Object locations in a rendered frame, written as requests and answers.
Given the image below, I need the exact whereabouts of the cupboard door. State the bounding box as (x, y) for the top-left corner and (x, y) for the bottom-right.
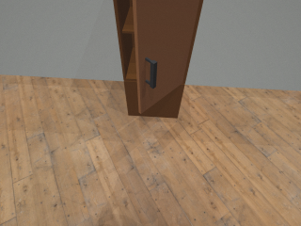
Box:
(133, 0), (199, 114)

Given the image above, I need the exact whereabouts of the handle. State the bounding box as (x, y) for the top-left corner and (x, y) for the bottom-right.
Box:
(145, 57), (157, 89)

